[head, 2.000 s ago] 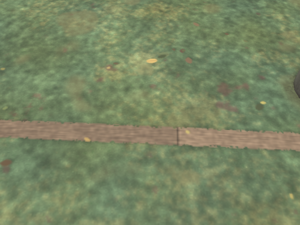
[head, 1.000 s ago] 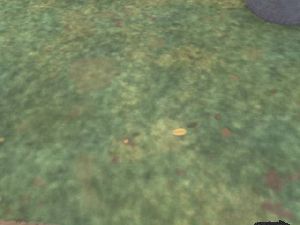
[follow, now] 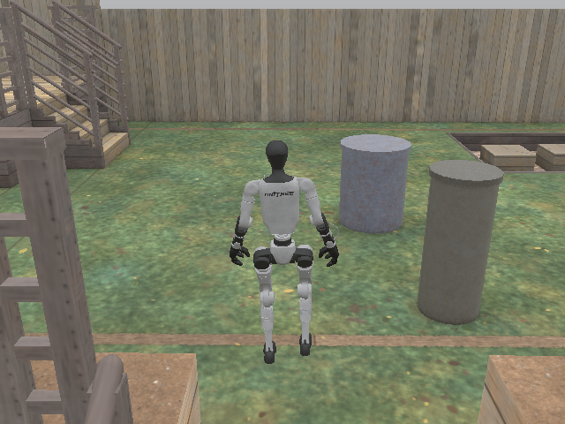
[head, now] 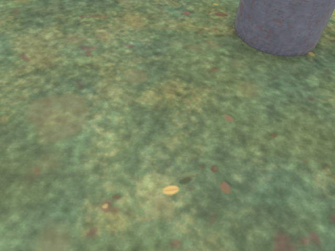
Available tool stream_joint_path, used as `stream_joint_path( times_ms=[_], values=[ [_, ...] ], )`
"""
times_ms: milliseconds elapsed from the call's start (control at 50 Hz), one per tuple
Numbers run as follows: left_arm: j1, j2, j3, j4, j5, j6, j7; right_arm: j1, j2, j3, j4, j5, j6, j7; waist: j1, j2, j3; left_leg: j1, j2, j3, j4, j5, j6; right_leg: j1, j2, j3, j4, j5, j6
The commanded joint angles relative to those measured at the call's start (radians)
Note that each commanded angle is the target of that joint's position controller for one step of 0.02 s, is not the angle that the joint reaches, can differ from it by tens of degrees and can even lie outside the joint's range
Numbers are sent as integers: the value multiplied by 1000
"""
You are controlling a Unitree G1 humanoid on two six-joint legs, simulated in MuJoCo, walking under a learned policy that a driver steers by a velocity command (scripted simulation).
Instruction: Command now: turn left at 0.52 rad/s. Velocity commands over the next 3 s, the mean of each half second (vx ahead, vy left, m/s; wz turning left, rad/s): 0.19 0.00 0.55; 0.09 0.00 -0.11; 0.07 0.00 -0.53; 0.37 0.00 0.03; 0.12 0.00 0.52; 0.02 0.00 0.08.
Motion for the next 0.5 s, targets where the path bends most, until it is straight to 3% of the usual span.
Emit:
stream_joint_path(
  times_ms=[20,60,100,140,180,320,380,420,440,460,480,500],
  values=[
    [-44,77,18,-79,-11,-14,-6,-14,-176,-44,-64,9,-4,-18,24,152,42,29,252,-372,-361,197,152,-166,16,109,201,41,3],
    [10,95,27,-47,9,-22,-20,-51,-148,-37,-84,20,-10,-18,32,157,-25,108,199,-314,-322,360,140,-150,33,98,240,104,10],
    [14,81,25,-47,4,-21,-25,-14,-154,-41,-80,25,-16,-14,21,119,-63,168,199,-316,-299,432,146,-155,40,102,237,113,22],
    [-10,83,22,-56,9,-22,-32,40,-161,-46,-67,22,-17,-14,-8,137,-71,209,186,-369,-355,92,159,-182,30,104,171,121,27],
    [-51,97,24,-69,14,-25,-41,65,-161,-48,-61,13,-17,-12,-34,182,-28,215,192,-448,-417,-171,173,-215,33,103,92,117,32],
    [-99,90,12,-93,6,-76,-47,84,-200,-62,-49,0,-44,-5,-49,153,-2,146,180,-536,-390,-203,202,-105,61,113,-128,68,13],
    [-48,89,7,-95,-9,-95,-40,25,-203,-66,-64,0,-51,7,-4,149,-1,4,149,-566,-360,-214,177,82,87,115,-251,70,-16],
    [80,80,6,-68,-12,-112,-14,-48,-179,-62,-78,7,-52,2,94,93,5,-182,45,-496,-231,-140,95,378,91,109,-466,210,-30],
    [150,149,19,-59,3,-122,3,-41,-112,-45,-87,14,-62,-4,114,-25,-36,-288,-29,-382,-52,-181,37,518,-66,250,-536,117,-52],
    [185,255,34,-76,16,-120,11,-24,-38,-21,-119,20,-69,-8,105,-199,-96,-400,-164,-187,203,-281,-6,572,-336,630,-664,-106,-138],
    [155,269,44,-58,19,-110,8,-11,-129,-37,-110,-13,-66,-13,59,-123,-15,-431,-98,-163,319,-255,-14,440,-383,726,-661,-52,-219],
    [122,186,25,-64,7,-110,-1,-4,-149,-44,-86,-17,-63,-10,34,-41,38,-408,-55,-179,367,-192,-17,386,-337,635,-633,45,-235]
  ],
)
Next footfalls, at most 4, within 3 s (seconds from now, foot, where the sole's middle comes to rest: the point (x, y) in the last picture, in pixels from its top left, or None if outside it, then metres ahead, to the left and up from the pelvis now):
0.44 right None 0.14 -0.10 -0.77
0.80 left None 0.18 0.12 -0.77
1.22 right None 0.20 -0.09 -0.77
1.78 left None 0.37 0.07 -0.77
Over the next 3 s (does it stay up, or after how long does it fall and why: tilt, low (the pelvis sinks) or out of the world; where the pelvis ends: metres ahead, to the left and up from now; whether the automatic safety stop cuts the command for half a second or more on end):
stays up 0.50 0.01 0.01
